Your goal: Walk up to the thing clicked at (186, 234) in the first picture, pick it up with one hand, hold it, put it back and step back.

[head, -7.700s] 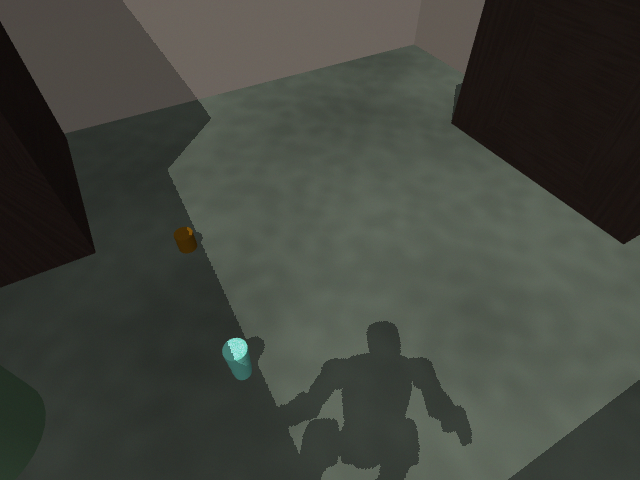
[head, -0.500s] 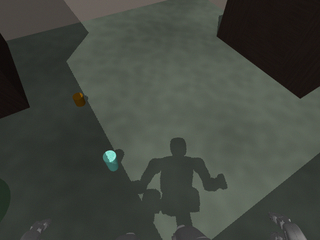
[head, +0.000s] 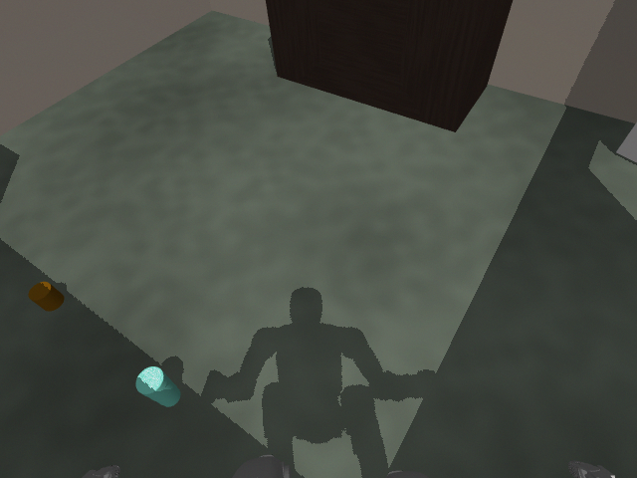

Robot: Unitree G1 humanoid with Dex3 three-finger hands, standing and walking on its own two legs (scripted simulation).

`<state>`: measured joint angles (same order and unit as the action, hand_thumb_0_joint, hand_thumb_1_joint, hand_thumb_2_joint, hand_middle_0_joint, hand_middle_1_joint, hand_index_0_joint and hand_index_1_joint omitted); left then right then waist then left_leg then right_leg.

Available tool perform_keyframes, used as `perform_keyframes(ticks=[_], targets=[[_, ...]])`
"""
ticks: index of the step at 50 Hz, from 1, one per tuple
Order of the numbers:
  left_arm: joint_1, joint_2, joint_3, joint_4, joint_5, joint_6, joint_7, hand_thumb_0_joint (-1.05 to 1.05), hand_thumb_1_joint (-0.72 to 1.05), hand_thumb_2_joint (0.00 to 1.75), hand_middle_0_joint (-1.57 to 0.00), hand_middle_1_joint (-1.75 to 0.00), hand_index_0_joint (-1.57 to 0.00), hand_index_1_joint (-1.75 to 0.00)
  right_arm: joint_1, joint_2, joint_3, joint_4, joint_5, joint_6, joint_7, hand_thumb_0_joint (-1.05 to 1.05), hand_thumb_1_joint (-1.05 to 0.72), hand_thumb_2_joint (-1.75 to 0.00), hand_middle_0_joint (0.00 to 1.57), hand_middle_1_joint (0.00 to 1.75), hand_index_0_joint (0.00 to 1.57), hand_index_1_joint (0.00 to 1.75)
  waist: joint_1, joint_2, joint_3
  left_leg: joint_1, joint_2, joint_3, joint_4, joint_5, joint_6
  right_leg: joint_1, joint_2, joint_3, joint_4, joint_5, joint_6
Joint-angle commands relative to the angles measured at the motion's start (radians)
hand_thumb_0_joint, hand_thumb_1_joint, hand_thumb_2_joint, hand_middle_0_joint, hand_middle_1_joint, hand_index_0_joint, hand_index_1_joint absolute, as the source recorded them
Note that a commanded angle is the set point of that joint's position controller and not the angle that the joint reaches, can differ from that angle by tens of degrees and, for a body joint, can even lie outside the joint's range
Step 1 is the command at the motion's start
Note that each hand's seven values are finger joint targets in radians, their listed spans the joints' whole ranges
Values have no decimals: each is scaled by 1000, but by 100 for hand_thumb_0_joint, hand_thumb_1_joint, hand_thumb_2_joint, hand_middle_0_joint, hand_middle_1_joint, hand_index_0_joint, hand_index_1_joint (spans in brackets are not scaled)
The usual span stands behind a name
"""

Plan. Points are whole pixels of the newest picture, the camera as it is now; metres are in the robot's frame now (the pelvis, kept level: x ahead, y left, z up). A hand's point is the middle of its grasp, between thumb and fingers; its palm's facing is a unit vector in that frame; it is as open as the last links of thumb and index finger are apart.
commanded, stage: walk up
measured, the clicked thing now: (46, 296) +0.80 +1.02 -0.71
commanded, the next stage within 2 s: stand in 1.60 s
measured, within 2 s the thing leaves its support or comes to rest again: neither
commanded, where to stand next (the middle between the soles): +0.07 +0.02 m, yaw -29 degrees
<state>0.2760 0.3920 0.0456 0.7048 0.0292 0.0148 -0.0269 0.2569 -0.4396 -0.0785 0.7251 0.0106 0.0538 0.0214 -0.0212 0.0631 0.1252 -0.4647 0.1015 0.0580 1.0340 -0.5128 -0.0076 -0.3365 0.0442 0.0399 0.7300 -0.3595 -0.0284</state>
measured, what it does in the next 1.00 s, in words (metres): steps on the spot, turning right: left foot, then right foot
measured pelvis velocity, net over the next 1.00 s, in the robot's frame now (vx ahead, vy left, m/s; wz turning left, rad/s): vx -0.01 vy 0.02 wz -0.46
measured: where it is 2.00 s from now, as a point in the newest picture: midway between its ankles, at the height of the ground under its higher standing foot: outside the picture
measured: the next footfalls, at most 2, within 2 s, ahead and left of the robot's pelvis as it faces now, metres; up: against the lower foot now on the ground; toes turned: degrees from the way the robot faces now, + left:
left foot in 0.22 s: +0.09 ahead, +0.13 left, +0.00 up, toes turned -7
right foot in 0.52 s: +0.00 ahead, -0.11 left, +0.00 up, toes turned -23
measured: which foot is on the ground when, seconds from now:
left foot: up 0.00-0.20, down 0.22-0.54, up 0.56-0.80, down 0.82-1.00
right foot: down 0.00-0.24, up 0.26-0.50, down 0.52-1.00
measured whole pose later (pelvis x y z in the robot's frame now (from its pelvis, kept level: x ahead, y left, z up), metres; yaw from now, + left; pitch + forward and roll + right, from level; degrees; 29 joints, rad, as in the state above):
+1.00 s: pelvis -0.01 +0.02 -0.01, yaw -26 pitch -3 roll -1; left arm 0.22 0.42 0.05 0.88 0.01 -0.04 0.01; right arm 0.22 -0.37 -0.02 0.87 -0.02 0.00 0.02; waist -0.02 0.02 0.11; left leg -0.37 0.11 0.04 0.81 -0.40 -0.04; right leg -0.36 0.06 0.03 0.77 -0.37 -0.03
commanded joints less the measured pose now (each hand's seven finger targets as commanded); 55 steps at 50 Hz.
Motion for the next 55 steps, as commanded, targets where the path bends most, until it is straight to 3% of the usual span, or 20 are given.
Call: perform_keyframes(ticks=[1,6,9,11,12,13,17,21,24,25,27,28,33,39,41,43,48,49,51,55], targets=[[-29,282,100,-97,-5,-38,39,0,90,90,-20,-30,-20,-30,30,-181,-47,-68,-12,-56,-14,0,-90,-90,20,30,20,30,10,-239,-130,-70,-39,-56,31,62,8,51,-185,347,-266,154,-178],[26,268,99,-81,-2,-38,44,0,90,90,-20,-30,-20,-30,4,-154,-38,-63,-22,-78,-24,0,-90,-90,20,30,20,30,38,-220,-130,-10,-79,-67,-163,44,34,50,-187,403,-181,372,-202],[-42,253,85,-97,-14,-25,43,0,90,90,-20,-30,-20,-30,74,-136,-40,-34,-25,-94,-31,0,-90,-90,20,30,20,30,-22,-201,-148,215,-120,-44,-391,158,57,-87,-141,356,-75,432,-153],[-49,163,59,-120,-30,-21,45,0,90,90,-20,-30,-20,-30,115,-241,-73,-33,-54,-108,-41,0,-90,-90,20,30,20,30,-43,51,-166,367,130,-398,-610,191,126,-278,21,211,184,157,-22],[-31,204,64,-94,-20,-20,59,0,90,90,-20,-30,-20,-30,64,-312,-88,-45,-35,-108,-35,0,-90,-90,20,30,20,30,-37,165,-155,298,365,-631,-702,213,254,-300,80,103,360,-203,18],[-16,267,77,-72,-9,-23,64,0,90,90,-20,-30,-20,-30,27,-315,-96,-57,-31,-111,-27,0,-90,-90,20,30,20,30,-15,104,-119,245,405,-664,-698,238,320,-280,32,130,472,-225,24],[6,233,87,-10,-28,-23,23,0,90,90,-20,-30,-20,-30,-4,-244,-64,-45,-39,-116,-33,0,-90,-90,20,30,20,30,5,109,-63,203,179,-268,-636,262,206,-231,-16,72,382,-90,14],[-22,202,79,-4,-20,-41,5,0,90,90,-20,-30,-20,-30,39,-254,-60,-53,-56,-103,-15,0,-90,-90,20,30,20,30,-30,163,-121,255,185,-184,-573,334,226,-112,-25,-38,124,-160,29],[84,187,80,57,-14,-59,25,0,90,90,-20,-30,-20,-30,-6,-231,-47,-66,-39,-76,-11,0,-90,-90,20,30,20,30,36,127,-155,164,143,-70,-380,473,166,124,31,-115,-175,57,10],[114,213,91,74,-7,-67,36,0,90,90,-20,-30,-20,-30,5,-180,-32,-67,-32,-70,-12,0,-90,-90,20,30,20,30,55,36,-172,78,107,-29,-245,418,122,226,25,-62,-228,92,-5],[85,347,112,28,4,-83,54,0,90,90,-20,-30,-20,-30,-39,-109,-5,-107,-22,-61,-20,0,-90,-90,20,30,20,30,54,-233,-138,-214,-39,-31,-14,-66,20,234,-370,605,-320,188,-217],[67,358,110,27,-2,-81,57,0,90,90,-20,-30,-20,-30,-77,-174,-31,-87,-31,-55,-33,0,-90,-90,20,30,20,30,62,-157,-104,-135,7,-114,62,-117,22,96,-411,620,-298,242,-288],[-6,291,77,32,-8,-85,64,0,90,90,-20,-30,-20,-30,24,-172,-30,12,-23,-64,-27,0,-90,-90,20,30,20,30,3,-223,-134,-12,-11,-72,-32,58,26,50,-234,362,-177,521,-188],[-62,272,61,26,-14,-62,63,0,90,90,-20,-30,-20,-30,48,-156,-36,56,-24,-78,-24,0,-90,-90,20,30,20,30,-34,-218,-146,235,-83,-21,-346,156,49,-119,-159,297,-83,312,-144],[-49,173,33,18,-27,-59,63,0,90,90,-20,-30,-20,-30,79,-222,-50,65,-52,-97,-31,0,-90,-90,20,30,20,30,-41,1,-170,330,110,-332,-556,201,115,-241,-44,189,142,201,-32],[-37,249,51,62,-23,-60,79,0,90,90,-20,-30,-20,-30,-45,-296,-66,44,-30,-101,-19,0,-90,-90,20,30,20,30,-11,107,-133,200,370,-580,-637,238,321,-188,-2,73,317,-248,14],[51,199,64,151,-23,-79,47,0,90,90,-20,-30,-20,-30,-124,-207,-16,70,-32,-85,-18,0,-90,-90,20,30,20,30,61,119,-114,49,102,-156,-434,308,118,137,20,-15,-118,32,-24],[56,213,72,155,-13,-81,51,0,90,90,-20,-30,-20,-30,-86,-171,-3,71,-33,-78,-18,0,-90,-90,20,30,20,30,59,65,-134,-23,85,-136,-347,254,96,223,-17,88,-168,21,-38],[-3,315,77,142,-6,-91,57,0,90,90,-20,-30,-20,-30,-123,-140,2,66,-25,-65,-27,0,-90,-90,20,30,20,30,47,-164,-112,-51,-30,-76,-146,-70,31,70,-324,582,-320,-19,-214],[-139,257,50,135,-11,-85,55,0,90,90,-20,-30,-20,-30,-32,-135,-2,151,-12,-87,-23,0,-90,-90,20,30,20,30,-24,-170,-110,149,-24,-63,-364,142,51,-24,-202,330,-232,100,-130]])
